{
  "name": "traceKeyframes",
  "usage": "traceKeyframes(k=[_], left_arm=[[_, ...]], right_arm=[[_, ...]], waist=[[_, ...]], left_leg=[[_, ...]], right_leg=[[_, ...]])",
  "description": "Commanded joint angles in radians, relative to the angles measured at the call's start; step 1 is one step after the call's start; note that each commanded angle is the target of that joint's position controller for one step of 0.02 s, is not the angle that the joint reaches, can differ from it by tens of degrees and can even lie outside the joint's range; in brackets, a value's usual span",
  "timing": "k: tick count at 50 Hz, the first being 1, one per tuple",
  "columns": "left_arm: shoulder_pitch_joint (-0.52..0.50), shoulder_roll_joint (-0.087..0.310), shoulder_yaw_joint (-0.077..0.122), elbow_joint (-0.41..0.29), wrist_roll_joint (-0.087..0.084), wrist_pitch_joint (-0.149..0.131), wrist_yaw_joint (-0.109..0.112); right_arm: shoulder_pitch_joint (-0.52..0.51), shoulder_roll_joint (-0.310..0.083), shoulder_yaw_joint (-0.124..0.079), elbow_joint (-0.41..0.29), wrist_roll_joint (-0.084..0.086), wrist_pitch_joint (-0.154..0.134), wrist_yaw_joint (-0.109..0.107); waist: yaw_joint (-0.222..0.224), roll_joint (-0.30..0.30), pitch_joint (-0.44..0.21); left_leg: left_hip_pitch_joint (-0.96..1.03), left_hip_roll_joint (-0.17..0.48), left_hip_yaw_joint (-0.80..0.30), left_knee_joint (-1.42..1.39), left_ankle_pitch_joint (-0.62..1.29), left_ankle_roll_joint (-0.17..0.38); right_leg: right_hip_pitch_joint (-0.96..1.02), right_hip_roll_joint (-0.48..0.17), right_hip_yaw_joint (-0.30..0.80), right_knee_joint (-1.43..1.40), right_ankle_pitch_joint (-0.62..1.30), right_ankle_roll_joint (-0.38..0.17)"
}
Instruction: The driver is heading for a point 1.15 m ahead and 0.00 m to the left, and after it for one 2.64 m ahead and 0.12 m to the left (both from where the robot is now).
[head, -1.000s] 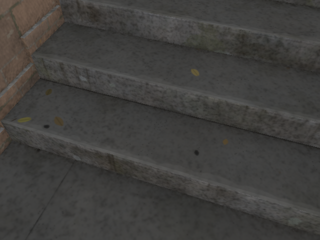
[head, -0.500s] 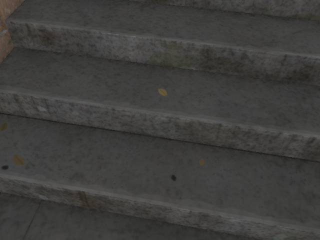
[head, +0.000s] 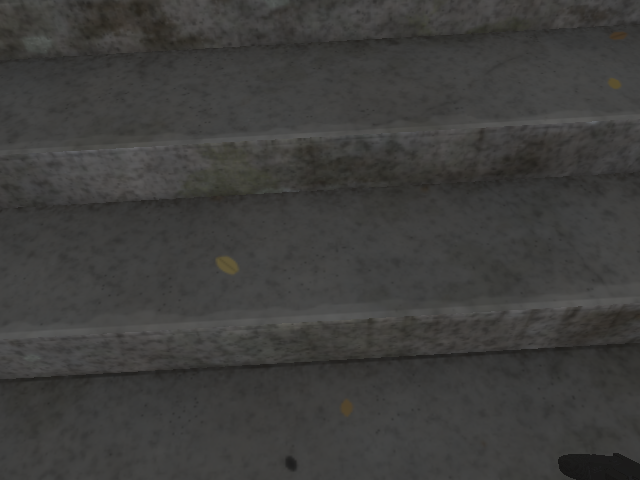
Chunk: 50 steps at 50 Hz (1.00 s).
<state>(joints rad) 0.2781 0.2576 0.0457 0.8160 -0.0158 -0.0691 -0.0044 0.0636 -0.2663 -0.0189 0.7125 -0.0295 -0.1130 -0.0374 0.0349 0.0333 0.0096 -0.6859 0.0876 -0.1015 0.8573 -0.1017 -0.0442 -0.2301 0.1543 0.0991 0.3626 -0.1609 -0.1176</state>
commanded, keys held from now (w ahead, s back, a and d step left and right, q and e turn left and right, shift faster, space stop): w+e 0.20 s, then w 0.80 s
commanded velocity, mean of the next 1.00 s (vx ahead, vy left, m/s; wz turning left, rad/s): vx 0.50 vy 0.00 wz -0.25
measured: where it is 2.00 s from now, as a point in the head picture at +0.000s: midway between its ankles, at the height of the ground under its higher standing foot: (431, 107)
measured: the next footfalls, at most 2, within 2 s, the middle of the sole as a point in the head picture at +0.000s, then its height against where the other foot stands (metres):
left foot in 0.20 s outside the picture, level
right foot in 0.66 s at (426, 465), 0.15 m higher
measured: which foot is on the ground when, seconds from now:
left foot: up 0.00-0.18, down 0.20-0.68, up 0.70-1.00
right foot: down 0.00-0.20, up 0.22-0.64, down 0.66-1.00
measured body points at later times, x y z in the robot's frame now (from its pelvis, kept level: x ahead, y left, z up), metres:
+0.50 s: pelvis +0.22 +0.03 +0.00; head +0.27 +0.05 +0.45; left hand +0.51 +0.15 -0.07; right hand +0.08 -0.19 -0.11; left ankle +0.18 +0.15 -0.74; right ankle +0.25 -0.09 -0.47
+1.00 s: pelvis +0.46 -0.07 +0.14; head +0.46 -0.08 +0.59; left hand +0.43 +0.18 +0.00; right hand +0.61 -0.29 +0.04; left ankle +0.55 +0.05 -0.32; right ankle +0.42 -0.11 -0.59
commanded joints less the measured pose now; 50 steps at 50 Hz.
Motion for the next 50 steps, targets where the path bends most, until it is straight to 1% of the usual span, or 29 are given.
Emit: traceKeyframes(k=[1, 5, 8, 9, 10, 11, 12, 13, 14, 17, 18, 20, 22, 27, 29, 30, 32, 33, 34, 35, 36, 37, 38, 39, 40, 41, 44, 47, 50], left_arm=[[-0.008, 0.123, 0.028, -0.085, 0.002, -0.003, 0.015], [0.064, 0.129, 0.028, -0.086, 0.002, 0.02, 0.041], [-0.017, 0.12, 0.02, -0.132, 0.001, 0.044, 0.048], [-0.061, 0.13, 0.019, -0.144, -0.003, 0.046, 0.046], [-0.131, 0.105, 0.01, -0.187, 0.003, 0.034, 0.037], [-0.099, -0.035, -0.026, -0.206, 0.044, 0.009, 0.03], [0.099, 0.039, -0.01, -0.19, 0.005, -0.014, 0.023], [0.092, 0.089, 0.001, -0.162, -0.008, -0.002, 0.026], [-0.008, 0.09, 0.0, -0.18, -0.006, 0.01, 0.027], [-0.106, -0.056, -0.05, -0.221, -0.005, 0.016, 0.0], [-0.231, -0.044, -0.043, -0.291, 0.103, 0.038, 0.001], [-0.295, -0.105, -0.06, -0.344, 0.093, 0.058, 0.004], [-0.317, -0.081, -0.058, -0.388, 0.085, 0.067, 0.024], [-0.558, -0.138, -0.105, -0.53, 0.083, 0.054, 0.006], [-0.527, -0.168, -0.127, -0.524, 0.051, 0.058, -0.018], [-0.465, -0.157, -0.116, -0.48, 0.038, 0.063, -0.022], [-0.153, -0.072, -0.064, -0.372, 0.027, 0.063, -0.013], [0.01, -0.044, -0.045, -0.329, 0.034, 0.057, -0.002], [0.067, 0.021, -0.015, -0.281, 0.044, 0.043, 0.009], [0.154, 0.163, 0.038, -0.241, 0.049, 0.056, 0.017], [0.028, 0.156, 0.048, -0.225, 0.03, 0.066, 0.019], [-0.09, 0.11, 0.036, -0.198, 0.029, 0.056, 0.007], [0.067, 0.043, -0.02, -0.071, 0.056, -0.004, -0.049], [0.057, -0.008, -0.019, 0.012, 0.061, -0.013, -0.069], [-0.019, -0.091, -0.041, 0.052, 0.105, -0.013, -0.082], [-0.038, -0.091, -0.014, 0.06, 0.037, -0.013, -0.039], [-0.011, -0.116, -0.04, 0.101, 0.034, -0.05, -0.005], [0.187, -0.039, -0.018, 0.203, 0.043, -0.077, -0.007], [0.267, -0.03, -0.015, 0.221, 0.048, -0.074, -0.01]], right_arm=[[0.038, -0.031, 0.005, -0.038, 0.02, 0.023, -0.004], [-0.12, -0.058, 0.008, -0.12, 0.015, -0.011, 0.028], [-0.028, -0.087, -0.011, -0.107, 0.006, -0.033, 0.04], [0.078, -0.087, -0.023, -0.089, 0.001, -0.037, 0.037], [0.303, -0.154, -0.05, -0.046, -0.015, -0.035, 0.03], [0.385, -0.209, -0.056, -0.016, -0.004, -0.021, 0.024], [0.393, -0.227, -0.069, -0.016, -0.013, -0.017, 0.026], [0.342, -0.163, -0.064, -0.024, -0.01, -0.002, 0.021], [0.334, -0.087, -0.048, -0.02, 0.0, 0.011, 0.02], [0.364, 0.015, -0.011, 0.067, 0.01, 0.027, 0.034], [0.367, -0.024, -0.017, 0.088, -0.012, 0.013, 0.043], [0.403, -0.073, -0.029, 0.134, -0.014, -0.005, 0.049], [0.404, -0.077, -0.028, 0.169, 0.006, -0.016, 0.052], [0.591, -0.007, -0.007, 0.299, 0.013, 0.021, 0.002], [0.54, -0.02, -0.009, 0.267, 0.028, 0.044, -0.009], [0.518, -0.033, -0.007, 0.238, 0.019, 0.048, 0.001], [0.506, -0.182, -0.045, 0.212, 0.018, 0.026, 0.024], [0.434, -0.218, -0.066, 0.194, 0.04, 0.012, 0.041], [0.474, -0.165, -0.062, 0.152, 0.07, -0.009, 0.064], [0.422, -0.1, -0.067, 0.103, 0.051, -0.017, 0.092], [0.406, -0.041, -0.074, 0.095, -0.006, -0.009, 0.093], [0.381, 0.04, -0.06, 0.048, -0.013, 0.015, 0.072], [0.222, -0.005, -0.036, 0.036, -0.001, 0.002, 0.107], [0.237, 0.035, -0.024, 0.007, -0.02, 0.004, 0.111], [0.273, 0.091, 0.003, -0.006, -0.01, 0.019, 0.116], [0.368, 0.172, 0.011, -0.004, -0.021, 0.038, 0.049], [0.268, 0.118, 0.013, -0.004, -0.009, 0.071, 0.023], [0.162, 0.179, 0.024, -0.021, -0.003, 0.086, 0.009], [-0.001, 0.183, 0.033, -0.091, -0.01, 0.08, 0.006]], waist=[[-0.008, -0.134, -0.088], [0.043, -0.144, -0.055], [-0.044, -0.141, -0.094], [-0.119, -0.15, -0.144], [-0.216, -0.124, -0.266], [-0.16, 0.143, -0.235], [-0.07, 0.218, -0.278], [-0.075, 0.082, -0.194], [-0.104, 0.045, -0.1], [-0.056, 0.012, 0.069], [-0.049, -0.062, 0.089], [-0.057, 0.06, 0.051], [-0.021, 0.1, 0.051], [-0.088, 0.06, 0.023], [-0.089, 0.006, -0.046], [-0.075, -0.014, -0.104], [0.069, 0.155, -0.329], [0.162, 0.201, -0.403], [0.148, 0.084, -0.465], [0.182, -0.229, -0.486], [0.111, -0.178, -0.444], [0.006, -0.073, -0.255], [0.088, -0.028, 0.164], [0.016, -0.048, 0.078], [-0.073, 0.021, 0.018], [-0.181, -0.066, -0.049], [-0.144, 0.028, 0.042], [-0.074, -0.108, 0.016], [-0.035, -0.083, 0.016]], left_leg=[[0.16, -0.078, 0.071, -0.055, 0.012, -0.02], [-0.079, -0.082, 0.035, -0.126, -0.122, 0.018], [0.235, -0.154, 0.115, -0.332, -0.126, 0.058], [0.416, -0.157, 0.118, -0.486, 0.033, 0.077], [0.784, -0.013, -0.006, -0.494, 0.191, 0.139], [0.999, 0.233, -0.269, -0.457, 0.769, 0.198], [1.024, 0.428, -0.539, -0.43, 0.774, 0.384], [0.964, 0.411, -0.495, -0.447, 0.558, 0.412], [0.897, 0.324, -0.335, -0.481, 0.402, 0.368], [0.652, 0.182, -0.166, -0.576, 0.033, 0.276], [0.479, 0.129, -0.085, -0.601, 0.001, 0.228], [0.474, 0.123, -0.077, -0.656, -0.013, 0.245], [0.522, 0.143, -0.08, -0.699, -0.048, 0.245], [0.749, 0.12, -0.035, -0.802, 0.104, 0.245], [0.588, 0.094, 0.063, -0.915, 0.434, 0.258], [0.563, 0.073, 0.103, -0.843, 0.738, 0.256], [0.743, 0.172, 0.11, -0.494, 1.549, 0.229], [0.743, 0.176, 0.138, -0.254, 1.54, 0.188], [0.441, 0.071, 0.119, 0.037, 1.247, 0.144], [0.208, -0.154, 0.085, 0.481, 0.083, 0.099], [0.062, -0.17, -0.111, 0.887, -0.074, 0.107], [-0.024, -0.113, -0.067, 1.036, -0.043, 0.103], [-0.266, -0.191, -0.253, 1.161, 0.065, 0.185], [-0.333, -0.199, -0.244, 1.2, 0.057, 0.239], [-0.357, -0.186, -0.267, 1.228, 0.109, 0.289], [-0.287, -0.118, -0.097, 1.13, -0.059, 0.212], [-0.222, -0.096, -0.022, 0.856, 0.014, 0.123], [-0.499, -0.099, 0.094, 1.17, -0.059, 0.113], [-0.705, -0.067, 0.093, 1.265, -0.159, 0.154]], right_leg=[[-0.056, -0.243, 0.232, -0.061, 0.133, -0.125], [0.253, -0.337, 0.427, 0.011, 0.1, -0.134], [0.189, -0.232, 0.355, 0.146, 0.57, -0.062], [0.157, -0.175, 0.314, 0.288, 0.738, -0.024], [-0.049, -0.112, 0.259, 0.558, 0.61, 0.036], [-0.371, 0.016, 0.144, 0.848, -0.324, 0.083], [-0.546, 0.031, 0.182, 1.098, -0.467, 0.117], [-0.669, -0.032, 0.151, 1.287, -0.413, 0.148], [-0.756, -0.061, 0.075, 1.39, -0.389, 0.156], [-0.903, -0.111, 0.031, 1.583, -0.352, 0.125], [-0.868, -0.084, -0.036, 1.508, -0.331, 0.075], [-0.932, -0.062, -0.114, 1.628, -0.335, 0.042], [-1.033, -0.113, -0.087, 1.632, -0.335, 0.025], [-1.155, -0.239, -0.201, 1.424, -0.388, 0.018], [-0.636, -0.208, -0.278, 0.972, -0.295, 0.006], [-0.43, -0.138, -0.346, 0.862, -0.294, 0.012], [-0.2, -0.038, -0.337, 0.834, -0.323, -0.031], [-0.057, -0.068, -0.229, 0.693, -0.257, -0.074], [0.167, -0.221, 0.117, 0.567, -0.426, -0.142], [0.246, -0.464, 0.676, 0.127, -0.421, -0.216], [0.15, -0.486, 0.882, -0.014, -0.51, -0.191], [-0.029, -0.495, 0.752, -0.033, -0.636, -0.167], [-0.243, -0.399, 0.605, 0.015, -0.538, -0.178], [-0.191, -0.402, 0.478, 0.047, -0.315, -0.196], [-0.218, -0.4, 0.394, 0.055, -0.216, -0.155], [-0.162, -0.365, 0.192, 0.035, -0.218, -0.04], [-0.298, -0.287, 0.016, -0.052, 0.01, -0.024], [-0.089, -0.325, 0.051, -0.05, 0.145, -0.065], [0.064, -0.336, 0.091, -0.061, -0.111, -0.047]])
